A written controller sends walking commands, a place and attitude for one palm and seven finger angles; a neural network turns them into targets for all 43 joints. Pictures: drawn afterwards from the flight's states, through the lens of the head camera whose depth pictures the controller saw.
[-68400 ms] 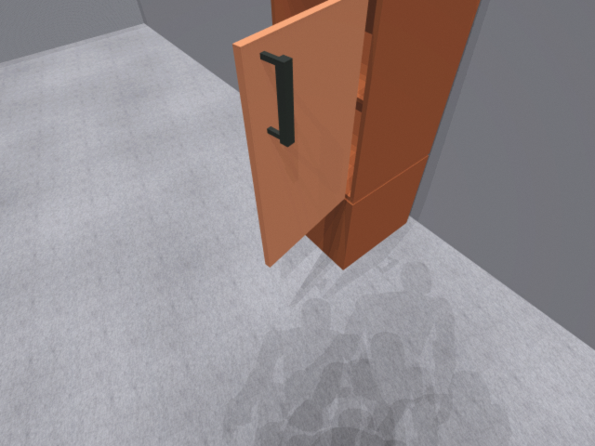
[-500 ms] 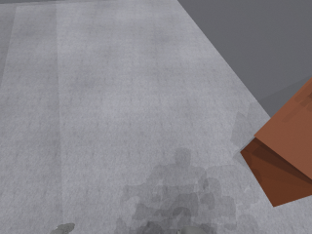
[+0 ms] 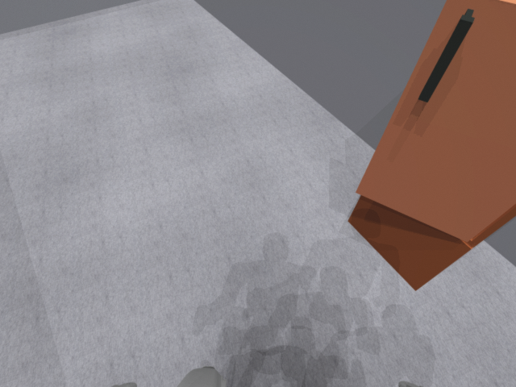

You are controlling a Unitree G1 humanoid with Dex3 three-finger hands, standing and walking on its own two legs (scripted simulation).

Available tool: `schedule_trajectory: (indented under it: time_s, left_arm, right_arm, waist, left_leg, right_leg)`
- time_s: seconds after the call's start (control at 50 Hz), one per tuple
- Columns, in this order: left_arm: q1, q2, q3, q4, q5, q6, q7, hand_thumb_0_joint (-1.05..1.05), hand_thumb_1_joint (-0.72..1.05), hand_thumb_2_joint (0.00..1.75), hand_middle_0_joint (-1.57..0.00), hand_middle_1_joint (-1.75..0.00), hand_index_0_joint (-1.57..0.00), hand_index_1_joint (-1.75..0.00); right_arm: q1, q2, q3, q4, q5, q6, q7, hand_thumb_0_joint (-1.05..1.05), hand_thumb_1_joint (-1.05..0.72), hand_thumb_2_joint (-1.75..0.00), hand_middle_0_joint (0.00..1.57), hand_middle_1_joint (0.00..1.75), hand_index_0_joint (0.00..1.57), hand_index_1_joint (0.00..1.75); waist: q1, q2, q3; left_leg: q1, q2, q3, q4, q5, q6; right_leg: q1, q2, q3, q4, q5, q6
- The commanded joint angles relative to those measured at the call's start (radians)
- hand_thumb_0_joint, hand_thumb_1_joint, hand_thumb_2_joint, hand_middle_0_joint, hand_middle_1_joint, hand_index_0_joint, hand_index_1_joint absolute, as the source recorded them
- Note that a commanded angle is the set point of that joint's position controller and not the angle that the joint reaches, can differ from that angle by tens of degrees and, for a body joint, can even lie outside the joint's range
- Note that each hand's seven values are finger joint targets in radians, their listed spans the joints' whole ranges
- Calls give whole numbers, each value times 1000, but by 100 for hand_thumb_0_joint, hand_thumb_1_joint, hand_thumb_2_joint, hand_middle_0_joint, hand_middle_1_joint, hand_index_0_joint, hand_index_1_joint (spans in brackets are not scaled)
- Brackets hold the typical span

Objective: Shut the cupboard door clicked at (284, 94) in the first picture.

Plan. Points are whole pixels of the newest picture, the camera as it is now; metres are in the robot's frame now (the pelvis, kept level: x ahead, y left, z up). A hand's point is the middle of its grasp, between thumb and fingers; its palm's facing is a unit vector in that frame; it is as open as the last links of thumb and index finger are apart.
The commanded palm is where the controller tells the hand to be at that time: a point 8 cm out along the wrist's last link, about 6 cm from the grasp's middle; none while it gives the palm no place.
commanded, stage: turn to face it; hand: left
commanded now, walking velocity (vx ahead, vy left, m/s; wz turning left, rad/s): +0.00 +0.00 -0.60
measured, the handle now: (445, 58) +0.67 -0.30 +0.15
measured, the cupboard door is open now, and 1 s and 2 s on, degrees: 25 25 25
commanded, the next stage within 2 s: take the last steps up to it in 0.78 s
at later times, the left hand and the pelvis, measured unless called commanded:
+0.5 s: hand (173, 347) +0.19 +0.17 -0.16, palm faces -0.30 -0.92 -0.26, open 7.4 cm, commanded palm none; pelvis +0.01 +0.00 -0.01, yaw -18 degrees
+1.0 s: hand (175, 359) +0.18 +0.16 -0.18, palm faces -0.42 -0.89 -0.16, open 7.4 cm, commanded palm none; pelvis +0.04 +0.01 +0.00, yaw -28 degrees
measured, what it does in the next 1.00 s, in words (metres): steps on the spot, turning right: left foot, then right foot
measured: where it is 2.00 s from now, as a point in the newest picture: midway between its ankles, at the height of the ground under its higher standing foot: (335, 384)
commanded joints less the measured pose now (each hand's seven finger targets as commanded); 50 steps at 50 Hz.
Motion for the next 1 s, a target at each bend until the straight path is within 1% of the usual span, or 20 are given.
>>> schedule_trajectory:
  time_s: [0.0, 0.02, 0.04, 0.06, 0.08, 0.12, 0.18, 0.38, 0.42, 0.44, 0.46, 0.48, 0.52, 0.6, 0.72, 0.78, 0.82, 0.84, 0.92, 0.98]
  left_arm:
    - [-52, 220, 62, -85, -2, -17, 18, 0, 90, 90, -20, -30, -20, -30]
    - [-52, 188, 56, -93, -10, -12, 16, 0, 90, 90, -20, -30, -20, -30]
    - [-10, 127, 44, -104, -18, -7, 9, 0, 90, 90, -20, -30, -20, -30]
    - [-12, 109, 38, -125, -14, -10, 3, 0, 90, 90, -20, -30, -20, -30]
    - [-16, 137, 41, -110, -2, -1, 7, 0, 90, 90, -20, -30, -20, -30]
    - [-42, 139, 55, -93, -1, -2, -11, 0, 90, 90, -20, -30, -20, -30]
    - [-47, 106, 47, -85, -5, 11, -24, 0, 90, 90, -20, -30, -20, -30]
    - [-101, 76, 26, -95, -1, 3, -23, 0, 90, 90, -20, -30, -20, -30]
    - [-17, 96, 30, -68, 0, -8, -18, 0, 90, 90, -20, -30, -20, -30]
    - [48, 148, 38, -46, 5, -16, -11, 0, 90, 90, -20, -30, -20, -30]
    - [98, 247, 55, -30, 14, -30, 3, 0, 90, 90, -20, -30, -20, -30]
    - [141, 290, 57, -17, 0, -29, 13, 0, 90, 90, -20, -30, -20, -30]
    - [79, 256, 61, -18, 2, -33, 33, 0, 90, 90, -20, -30, -20, -30]
    - [-44, 181, 34, -52, 1, -35, 32, 0, 90, 90, -20, -30, -20, -30]
    - [-23, 193, 43, -26, 8, -29, 28, 0, 90, 90, -20, -30, -20, -30]
    - [-34, 160, 39, -14, -4, -20, 27, 0, 90, 90, -20, -30, -20, -30]
    - [31, 60, 24, -29, -15, -9, 21, 0, 90, 90, -20, -30, -20, -30]
    - [3, 76, 24, -34, -9, -1, 21, 0, 90, 90, -20, -30, -20, -30]
    - [-13, 74, 35, -3, 6, 2, -7, 0, 90, 90, -20, -30, -20, -30]
    - [-24, 64, 31, 6, 9, -6, -23, 0, 90, 90, -20, -30, -20, -30]
  right_arm:
    - [94, -95, -21, -52, 7, -44, -15, 0, -90, -90, 20, 30, 20, 30]
    - [124, -124, -24, -43, 4, -54, -20, 0, -90, -90, 20, 30, 20, 30]
    - [140, -208, -38, -46, -11, -64, -22, 0, -90, -90, 20, 30, 20, 30]
    - [168, -261, -46, -60, -17, -58, -23, 0, -90, -90, 20, 30, 20, 30]
    - [149, -243, -37, -56, -22, -59, -26, 0, -90, -90, 20, 30, 20, 30]
    - [84, -195, -27, -83, -24, -63, -29, 0, -90, -90, 20, 30, 20, 30]
    - [80, -170, -22, -75, -19, -64, -31, 0, -90, -90, 20, 30, 20, 30]
    - [142, -200, -52, -6, -21, -52, -11, 0, -90, -90, 20, 30, 20, 30]
    - [113, -202, -54, -4, -13, -48, -7, 0, -90, -90, 20, 30, 20, 30]
    - [113, -181, -54, -10, -5, -47, -1, 0, -90, -90, 20, 30, 20, 30]
    - [92, -99, -34, -44, 1, -44, 3, 0, -90, -90, 20, 30, 20, 30]
    - [50, -94, -23, -72, -1, -30, -2, 0, -90, -90, 20, 30, 20, 30]
    - [41, -92, -18, -49, -1, -24, -17, 0, -90, -90, 20, 30, 20, 30]
    - [107, -81, -17, 11, -5, -19, -2, 0, -90, -90, 20, 30, 20, 30]
    - [94, -56, -11, 11, -2, -30, -4, 0, -90, -90, 20, 30, 20, 30]
    - [173, -63, -10, 43, -2, -45, -12, 0, -90, -90, 20, 30, 20, 30]
    - [204, -190, -28, 39, -20, -60, -20, 0, -90, -90, 20, 30, 20, 30]
    - [200, -200, -33, 35, -24, -59, -28, 0, -90, -90, 20, 30, 20, 30]
    - [140, -145, -16, 22, -31, -67, -33, 0, -90, -90, 20, 30, 20, 30]
    - [205, -129, -20, 54, -25, -83, -33, 0, -90, -90, 20, 30, 20, 30]
  waist:
    - [-43, -128, -155]
    - [-53, -70, -172]
    - [-46, 168, -203]
    - [-51, 301, -190]
    - [-51, 315, -190]
    - [-21, 167, -125]
    - [-15, 163, -119]
    - [-48, 233, -131]
    - [0, 193, -153]
    - [29, 86, -171]
    - [55, -228, -170]
    - [79, -228, -148]
    - [40, -304, -137]
    - [-31, -148, -144]
    - [-14, -150, -101]
    - [-49, -111, -113]
    - [-34, 270, -138]
    - [-52, 305, -117]
    - [-25, 138, -67]
    - [-48, 138, -86]
  left_leg:
    - [169, -25, 16, -305, 143, 17]
    - [308, 25, -14, -431, 222, 33]
    - [434, 238, -223, -501, 348, 113]
    - [419, 430, -354, -525, 516, 228]
    - [356, 448, -349, -522, 512, 260]
    - [304, 363, -215, -502, 597, 252]
    - [350, 290, -43, -479, 669, 219]
    - [354, 315, 67, -409, 623, 207]
    - [292, 288, 117, -312, 552, 148]
    - [188, 243, 155, -201, 426, 96]
    - [-72, 102, 212, -13, -44, 36]
    - [-142, 43, 112, 176, -251, 24]
    - [-242, 54, -3, 322, -189, 21]
    - [-85, 50, 17, 257, -4, 9]
    - [22, 3, 47, -65, 6, 22]
    - [248, -2, 42, -356, 237, 36]
    - [340, 289, -264, -494, 414, 172]
    - [284, 368, -339, -571, 369, 232]
    - [241, 295, -213, -615, 149, 222]
    - [353, 286, -157, -629, 139, 208]
  right_leg:
    - [34, -217, 270, -32, 419, -111]
    - [-66, -159, 233, 28, 322, -62]
    - [-221, -19, 114, 184, 38, 1]
    - [-290, 16, -34, 423, -365, 40]
    - [-285, -27, 1, 590, -374, 49]
    - [-304, -59, -21, 707, -274, 68]
    - [-296, -80, -72, 662, -193, 86]
    - [-109, -62, -172, 206, -157, 54]
    - [54, -51, -189, -26, 48, 34]
    - [199, -116, -109, -123, 173, 6]
    - [350, -360, 198, -180, 450, -83]
    - [268, -468, 272, -161, 666, -180]
    - [273, -406, 260, -142, 658, -211]
    - [123, -292, 62, -144, 501, -157]
    - [75, -285, 140, -150, 354, -169]
    - [-36, -229, 125, -57, 242, -89]
    - [-168, -38, -33, 176, -129, 13]
    - [-195, -20, -59, 373, -325, 29]
    - [-261, -70, -39, 591, -187, 39]
    - [-318, -85, -60, 562, -109, 44]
